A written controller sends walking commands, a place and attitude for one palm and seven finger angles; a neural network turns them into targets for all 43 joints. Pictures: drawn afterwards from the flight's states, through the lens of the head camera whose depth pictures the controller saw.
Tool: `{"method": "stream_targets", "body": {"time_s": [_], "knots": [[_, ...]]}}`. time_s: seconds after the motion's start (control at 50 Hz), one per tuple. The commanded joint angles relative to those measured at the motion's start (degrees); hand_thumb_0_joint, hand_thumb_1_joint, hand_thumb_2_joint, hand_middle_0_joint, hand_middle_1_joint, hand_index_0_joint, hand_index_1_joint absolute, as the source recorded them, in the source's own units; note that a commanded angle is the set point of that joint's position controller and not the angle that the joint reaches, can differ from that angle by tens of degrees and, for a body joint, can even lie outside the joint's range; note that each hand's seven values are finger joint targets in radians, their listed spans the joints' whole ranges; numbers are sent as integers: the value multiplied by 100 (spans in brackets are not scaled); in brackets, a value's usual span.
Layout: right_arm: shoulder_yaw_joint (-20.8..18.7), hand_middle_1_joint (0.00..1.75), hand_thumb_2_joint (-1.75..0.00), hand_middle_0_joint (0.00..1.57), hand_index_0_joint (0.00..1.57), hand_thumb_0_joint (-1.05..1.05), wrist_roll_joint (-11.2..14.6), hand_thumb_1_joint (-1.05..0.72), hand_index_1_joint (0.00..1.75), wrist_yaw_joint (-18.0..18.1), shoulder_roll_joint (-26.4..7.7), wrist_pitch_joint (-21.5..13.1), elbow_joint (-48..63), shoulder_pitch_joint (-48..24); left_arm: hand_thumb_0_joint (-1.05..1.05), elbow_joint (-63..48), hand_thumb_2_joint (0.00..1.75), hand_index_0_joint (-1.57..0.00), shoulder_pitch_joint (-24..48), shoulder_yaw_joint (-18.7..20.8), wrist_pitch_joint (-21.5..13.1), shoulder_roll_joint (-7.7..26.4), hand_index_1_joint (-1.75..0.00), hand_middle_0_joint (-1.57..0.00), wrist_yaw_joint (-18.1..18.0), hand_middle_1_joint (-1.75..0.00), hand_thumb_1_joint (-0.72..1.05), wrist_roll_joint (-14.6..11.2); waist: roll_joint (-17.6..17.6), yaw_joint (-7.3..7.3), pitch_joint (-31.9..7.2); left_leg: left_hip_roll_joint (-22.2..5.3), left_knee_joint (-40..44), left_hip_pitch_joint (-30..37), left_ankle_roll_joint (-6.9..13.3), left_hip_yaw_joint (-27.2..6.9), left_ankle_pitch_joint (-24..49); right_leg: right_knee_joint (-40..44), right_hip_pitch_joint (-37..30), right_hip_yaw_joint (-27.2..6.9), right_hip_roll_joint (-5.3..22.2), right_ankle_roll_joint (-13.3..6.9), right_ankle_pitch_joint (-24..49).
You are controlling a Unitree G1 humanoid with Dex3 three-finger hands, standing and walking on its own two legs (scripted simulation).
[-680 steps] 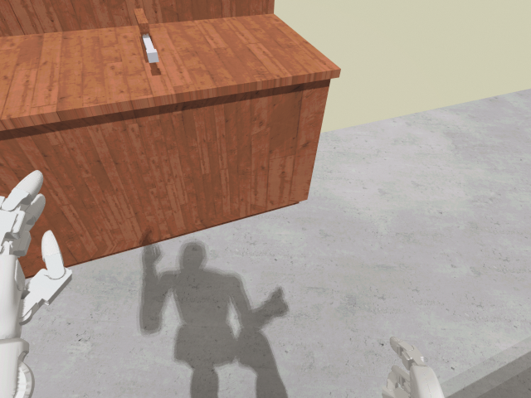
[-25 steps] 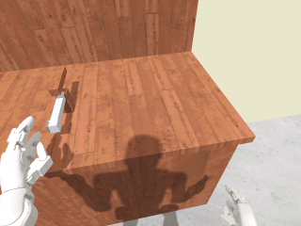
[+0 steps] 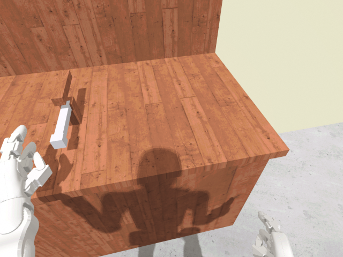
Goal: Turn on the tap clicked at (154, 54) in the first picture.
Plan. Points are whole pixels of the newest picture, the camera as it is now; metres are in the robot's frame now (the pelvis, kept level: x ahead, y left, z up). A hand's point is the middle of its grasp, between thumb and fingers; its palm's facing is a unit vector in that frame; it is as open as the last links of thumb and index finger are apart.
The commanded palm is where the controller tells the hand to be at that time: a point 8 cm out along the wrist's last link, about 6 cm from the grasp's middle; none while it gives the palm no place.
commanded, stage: reach beside the lever's end, fingers flat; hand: left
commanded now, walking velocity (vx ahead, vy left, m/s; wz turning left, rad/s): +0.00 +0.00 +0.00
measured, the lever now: (59, 141) +0.34 +0.32 +0.09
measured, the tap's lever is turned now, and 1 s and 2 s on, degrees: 0 0 6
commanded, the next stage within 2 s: push the lever round in 1.10 s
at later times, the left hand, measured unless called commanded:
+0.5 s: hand (40, 158) +0.29 +0.34 +0.09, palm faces +0.54 -0.84 -0.10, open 7.8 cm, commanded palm +0.25 +0.37 +0.10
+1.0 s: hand (45, 156) +0.30 +0.34 +0.08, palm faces +0.53 -0.84 -0.10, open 7.8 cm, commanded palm +0.26 +0.37 +0.09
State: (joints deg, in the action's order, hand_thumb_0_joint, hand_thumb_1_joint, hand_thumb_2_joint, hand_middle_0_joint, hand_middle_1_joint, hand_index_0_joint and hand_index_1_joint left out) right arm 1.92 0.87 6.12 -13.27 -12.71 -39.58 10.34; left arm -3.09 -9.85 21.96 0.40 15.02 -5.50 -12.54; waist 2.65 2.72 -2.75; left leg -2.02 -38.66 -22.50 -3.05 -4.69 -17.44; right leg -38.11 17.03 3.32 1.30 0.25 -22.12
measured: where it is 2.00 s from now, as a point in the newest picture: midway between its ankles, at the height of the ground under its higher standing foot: outside the picture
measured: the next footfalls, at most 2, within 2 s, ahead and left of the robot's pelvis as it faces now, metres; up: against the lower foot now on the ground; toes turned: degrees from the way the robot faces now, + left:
none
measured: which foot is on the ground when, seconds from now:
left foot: down 0.00-1.00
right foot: down 0.00-1.00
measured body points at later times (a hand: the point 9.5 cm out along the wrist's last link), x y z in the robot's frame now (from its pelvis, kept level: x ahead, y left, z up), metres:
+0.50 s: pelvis +0.00 +0.01 +0.00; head +0.02 +0.01 +0.45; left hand +0.25 +0.38 +0.10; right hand +0.16 -0.24 -0.10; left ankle +0.03 +0.15 -0.72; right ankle -0.02 -0.12 -0.72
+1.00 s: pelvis +0.00 +0.01 -0.01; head +0.03 +0.01 +0.44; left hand +0.27 +0.38 +0.09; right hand +0.15 -0.24 -0.10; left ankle +0.03 +0.15 -0.72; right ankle -0.02 -0.12 -0.72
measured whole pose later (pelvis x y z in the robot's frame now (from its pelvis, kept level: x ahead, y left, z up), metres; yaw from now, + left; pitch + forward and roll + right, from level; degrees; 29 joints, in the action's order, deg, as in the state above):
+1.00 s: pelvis +0.00 +0.01 -0.01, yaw -1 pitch +6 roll -2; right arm 0.5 1.1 5.1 -14.0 -9.6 -39.8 13.9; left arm 18.5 2.8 29.3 -7.5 19.5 -1.1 -11.3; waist 2.1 0.5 -3.8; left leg -2.2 -43.2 -29.7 -2.3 -4.3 -19.3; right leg -40.8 23.6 2.7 1.1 1.0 -22.8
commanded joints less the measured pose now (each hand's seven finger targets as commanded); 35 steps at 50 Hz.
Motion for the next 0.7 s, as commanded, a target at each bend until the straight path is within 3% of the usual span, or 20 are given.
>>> {"method": "stream_targets", "body": {"time_s": [0.0, 0.02, 0.08, 0.16, 0.18, 0.2, 0.22, 0.28, 0.38, 0.46, 0.5, 0.52, 0.54, 0.6, 0.64, 0.68], "knots": [[-262, 30, -90, 20, 20, 0, 36, -90, 30, 65, -723, -270, 793, -664, 0, -843, 90, -17, 1364, 636, -466, 1378, -21, -17, 25, -21, 90, -8, 50, -64, -588, 323, 474, 532, 343, 313, 691, 728, 321, 77, -145, -105, 1191], [-271, 30, -90, 20, 20, 0, 31, -90, 30, 70, -744, -271, 791, -639, 0, -779, 90, -17, 1482, 670, -505, 1427, -21, -17, 52, -21, 90, -12, 4, -66, -644, 319, 474, 512, 345, 298, 674, 709, 312, 82, -152, -105, 1159], [-270, 30, -90, 20, 20, 0, 30, -90, 30, 74, -738, -319, 764, -608, 0, -834, 90, -17, 1909, 562, -648, 1453, -20, -17, 111, -20, 90, 52, 372, -107, -860, 330, 432, 671, 347, 305, 762, 653, 307, 55, -150, -127, 1244], [-333, 30, -90, 20, 20, 0, 20, -90, 30, 62, -822, -295, 714, -444, 0, -227, 90, -16, 1775, 791, -683, 1631, -19, -16, 228, -19, 90, 2, -39, -86, -966, 322, 370, 537, 362, 295, 934, 589, 246, 65, -167, -107, 1492], [-336, 30, -90, 20, 20, 0, 30, -90, 30, 67, -817, -268, 706, -467, 0, -139, 90, -16, 1700, 937, -688, 1778, -19, -16, 240, -19, 90, 20, 92, -40, -964, 323, 371, 519, 360, 308, 986, 577, 199, 66, -167, -116, 1539], [-329, 30, -90, 20, 20, 0, 38, -90, 30, 48, -792, -263, 739, -438, 0, -209, 90, -16, 1833, 864, -723, 1711, -18, -16, 264, -18, 90, 17, 220, -47, -1005, 324, 377, 533, 346, 298, 1004, 552, 207, 69, -150, -119, 1551], [-342, 30, -90, 20, 20, 0, 28, -90, 30, 45, -807, -267, 752, -411, 0, -159, 90, -16, 1812, 818, -733, 1647, -18, -16, 289, -18, 90, -2, 108, -64, -1066, 321, 354, 528, 354, 291, 1017, 538, 212, 75, -162, -108, 1568], [-350, 30, -90, 20, 20, 0, 38, -90, 30, 60, -842, -204, 674, -353, 0, 209, 90, -16, 2057, 1146, -766, 2012, -17, -16, 302, -17, 90, -4, 107, -85, -917, 320, 329, 377, 361, 288, 941, 546, 282, 57, -170, -103, 1510], [-381, 30, -90, 20, 20, 0, 34, -90, 30, 22, -856, -184, 693, -242, 0, 350, 90, -15, 2131, 1153, -953, 2051, -16, -15, 413, -16, 90, 20, 315, -124, -1087, 296, 248, 420, 369, 294, 1097, 461, 323, 49, -189, -113, 1631], [-392, 30, -90, 20, 20, 0, 32, -90, 30, 19, -889, -193, 678, -148, 0, 490, 90, -15, 2553, 905, -1059, 1894, -15, -15, 523, -15, 90, 7, 350, -229, -1097, 292, 227, 438, 368, 233, 991, 420, 512, 53, -205, -121, 1481], [-411, 30, -90, 20, 20, 0, 37, -90, 30, 25, -919, -171, 659, -104, 0, 579, 90, -15, 2596, 1099, -1091, 2121, -15, -15, 507, -15, 90, 41, 261, -214, -1196, 277, 214, 406, 372, 219, 1032, 389, 470, 58, -207, -119, 1514], [-416, 30, -90, 20, 20, 0, 36, -90, 30, 17, -895, -173, 680, -115, 0, 549, 90, -15, 2537, 975, -1097, 1981, -15, -15, 521, -15, 90, 46, 404, -195, -1267, 276, 224, 451, 359, 222, 1032, 369, 484, 63, -210, -125, 1476], [-421, 30, -90, 20, 20, 0, 38, -90, 30, 12, -899, -178, 684, -89, 0, 546, 90, -15, 2589, 948, -1108, 1963, -15, -15, 514, -15, 90, 45, 323, -222, -1242, 264, 221, 460, 356, 199, 1040, 363, 513, 81, -217, -124, 1470], [-401, 30, -90, 20, 20, 0, 33, -90, 30, 3, -902, -154, 669, -60, 0, 649, 90, -15, 2756, 986, -1109, 2037, -15, -15, 427, -15, 90, 105, 433, -216, -1221, 264, 244, 403, 345, 145, 967, 325, 569, 80, -212, -134, 1366], [-417, 30, -90, 20, 20, 0, 36, -90, 30, 5, -931, -117, 662, -35, 0, 871, 90, -15, 2712, 1031, -1083, 2065, -15, -15, 401, -15, 90, 92, 172, -231, -1191, 252, 237, 306, 352, 140, 889, 338, 602, 86, -225, -120, 1314], [-417, 30, -90, 20, 20, 0, 38, -90, 30, 0, -919, -80, 653, -28, 0, 911, 90, -15, 2748, 1198, -1114, 2243, -15, -15, 359, -15, 90, 138, 341, -174, -1181, 249, 234, 288, 347, 153, 930, 321, 555, 69, -220, -135, 1343]]}}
